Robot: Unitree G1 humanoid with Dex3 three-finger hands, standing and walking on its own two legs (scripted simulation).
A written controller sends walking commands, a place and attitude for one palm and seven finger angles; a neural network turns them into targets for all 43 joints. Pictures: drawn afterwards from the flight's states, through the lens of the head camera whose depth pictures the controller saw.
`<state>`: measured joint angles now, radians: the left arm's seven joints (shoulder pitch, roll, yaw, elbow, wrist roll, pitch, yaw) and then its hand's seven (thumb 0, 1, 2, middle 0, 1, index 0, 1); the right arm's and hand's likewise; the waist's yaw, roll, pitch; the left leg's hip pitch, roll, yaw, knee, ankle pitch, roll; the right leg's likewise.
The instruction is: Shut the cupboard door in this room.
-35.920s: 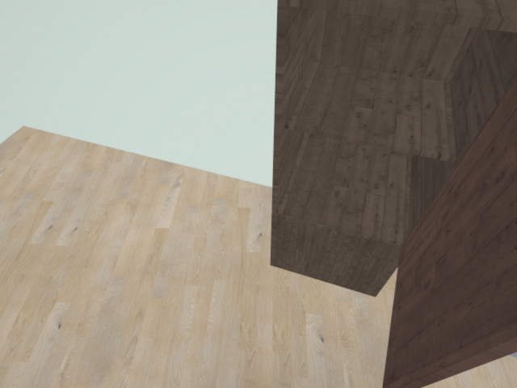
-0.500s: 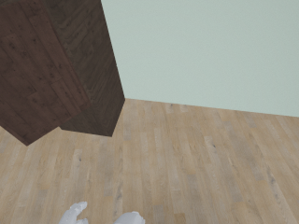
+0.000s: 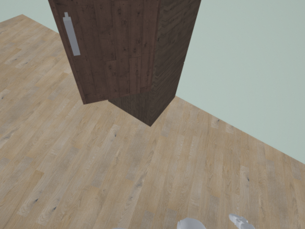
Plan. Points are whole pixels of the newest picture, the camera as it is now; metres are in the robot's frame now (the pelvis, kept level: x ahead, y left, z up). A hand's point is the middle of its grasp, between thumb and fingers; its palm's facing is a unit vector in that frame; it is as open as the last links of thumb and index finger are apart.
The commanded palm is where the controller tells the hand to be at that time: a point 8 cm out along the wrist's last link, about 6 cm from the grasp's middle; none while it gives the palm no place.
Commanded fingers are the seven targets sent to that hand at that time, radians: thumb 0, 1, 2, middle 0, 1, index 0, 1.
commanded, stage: turn to face it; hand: left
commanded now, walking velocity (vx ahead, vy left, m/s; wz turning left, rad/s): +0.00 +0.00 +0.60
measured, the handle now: (71, 34) +0.70 +0.37 +0.08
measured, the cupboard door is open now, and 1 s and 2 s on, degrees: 53 53 53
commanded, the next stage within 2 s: take the last steps up to it in 0.56 s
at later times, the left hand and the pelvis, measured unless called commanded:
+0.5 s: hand out of the picture +0.04 +0.17 -0.14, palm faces +0.26 -0.92 -0.29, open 7.4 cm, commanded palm none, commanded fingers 0.00 0.90 0.90 -0.20 -0.30 -0.20 -0.30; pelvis -0.02 -0.05 +0.00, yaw +16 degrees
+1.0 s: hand out of the picture -0.12 +0.17 -0.17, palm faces +0.40 -0.90 -0.19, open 7.4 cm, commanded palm none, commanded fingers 0.00 0.90 0.90 -0.20 -0.30 -0.20 -0.30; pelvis -0.03 +0.00 +0.01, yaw +21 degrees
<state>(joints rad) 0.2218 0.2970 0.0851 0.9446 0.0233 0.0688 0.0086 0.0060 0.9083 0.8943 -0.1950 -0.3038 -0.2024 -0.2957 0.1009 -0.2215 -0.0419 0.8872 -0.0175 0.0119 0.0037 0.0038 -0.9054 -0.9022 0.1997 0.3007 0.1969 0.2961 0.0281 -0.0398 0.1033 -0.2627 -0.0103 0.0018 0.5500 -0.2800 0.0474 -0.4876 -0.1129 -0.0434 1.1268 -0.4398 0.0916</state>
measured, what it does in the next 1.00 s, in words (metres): steps on the spot, turning left: right foot, then left foot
